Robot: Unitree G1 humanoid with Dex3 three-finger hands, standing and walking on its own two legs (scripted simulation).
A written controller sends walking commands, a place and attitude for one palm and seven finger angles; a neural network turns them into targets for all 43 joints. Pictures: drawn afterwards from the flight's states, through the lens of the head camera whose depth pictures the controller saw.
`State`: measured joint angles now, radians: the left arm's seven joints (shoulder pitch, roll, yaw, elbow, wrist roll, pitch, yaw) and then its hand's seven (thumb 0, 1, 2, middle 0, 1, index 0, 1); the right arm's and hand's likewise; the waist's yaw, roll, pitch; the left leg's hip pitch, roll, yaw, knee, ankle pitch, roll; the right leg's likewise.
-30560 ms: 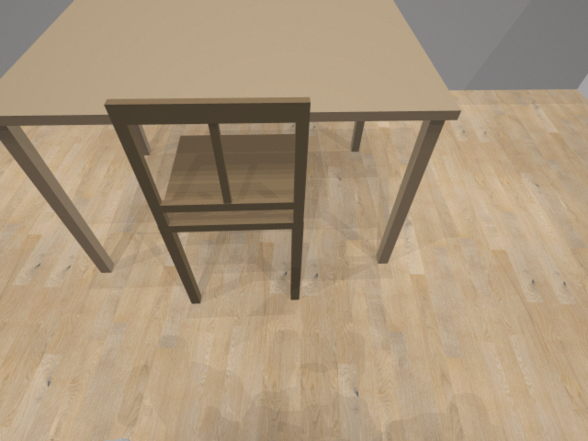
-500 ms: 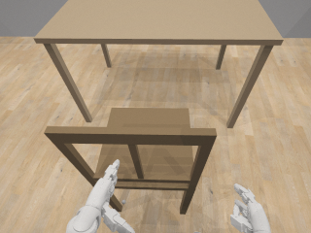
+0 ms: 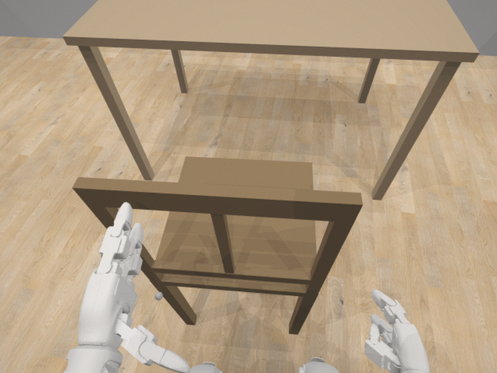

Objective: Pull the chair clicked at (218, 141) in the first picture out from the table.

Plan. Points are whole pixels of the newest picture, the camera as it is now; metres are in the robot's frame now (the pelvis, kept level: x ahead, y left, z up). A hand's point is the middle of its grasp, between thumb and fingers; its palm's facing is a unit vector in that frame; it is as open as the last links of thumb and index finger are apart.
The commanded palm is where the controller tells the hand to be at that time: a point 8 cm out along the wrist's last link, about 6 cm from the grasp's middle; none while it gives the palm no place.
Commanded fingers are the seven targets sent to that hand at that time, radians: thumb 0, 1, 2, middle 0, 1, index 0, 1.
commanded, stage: draw the hand back to the body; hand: left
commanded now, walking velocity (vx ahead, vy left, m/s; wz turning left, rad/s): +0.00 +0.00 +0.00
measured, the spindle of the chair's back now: (224, 244) +0.34 +0.07 -0.04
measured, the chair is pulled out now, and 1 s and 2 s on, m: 0.48 0.48 0.48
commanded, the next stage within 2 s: step back with the hand held close in 1.28 s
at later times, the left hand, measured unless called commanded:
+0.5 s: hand (73, 286) +0.20 +0.21 +0.14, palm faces +0.27 -0.89 -0.36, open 15.0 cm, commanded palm +0.16 +0.26 +0.17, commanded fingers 0.00 0.21 0.57 -0.10 -0.16 -0.10 -0.16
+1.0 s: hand out of the picture +0.24 +0.29 +0.23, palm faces +0.48 -0.75 -0.46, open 8.3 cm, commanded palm +0.19 +0.32 +0.24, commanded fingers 0.00 0.90 0.90 -0.20 -0.30 -0.20 -0.30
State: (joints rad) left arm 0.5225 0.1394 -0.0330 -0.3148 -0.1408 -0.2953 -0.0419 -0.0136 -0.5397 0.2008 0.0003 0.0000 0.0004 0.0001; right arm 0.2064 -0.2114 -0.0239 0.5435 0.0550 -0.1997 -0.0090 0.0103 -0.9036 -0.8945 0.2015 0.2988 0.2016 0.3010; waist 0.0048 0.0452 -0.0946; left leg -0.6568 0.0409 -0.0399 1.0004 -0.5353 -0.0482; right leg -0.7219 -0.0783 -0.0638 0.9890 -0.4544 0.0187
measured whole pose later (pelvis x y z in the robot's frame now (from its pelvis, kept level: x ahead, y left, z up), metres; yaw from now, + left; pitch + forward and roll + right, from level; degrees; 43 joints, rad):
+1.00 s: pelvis +0.05 +0.02 +0.06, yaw -1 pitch -1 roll -1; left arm 0.48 0.36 0.38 -0.50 -0.06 -0.05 0.15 0.01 0.75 0.83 -0.19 -0.27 -0.19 -0.27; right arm 0.16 -0.22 -0.01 0.67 0.02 -0.11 -0.06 0.01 -0.90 -0.89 0.20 0.30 0.20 0.30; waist 0.08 0.09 0.04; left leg -0.09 0.03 0.01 0.48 -0.37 -0.01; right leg -0.15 -0.07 -0.06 0.45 -0.27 0.06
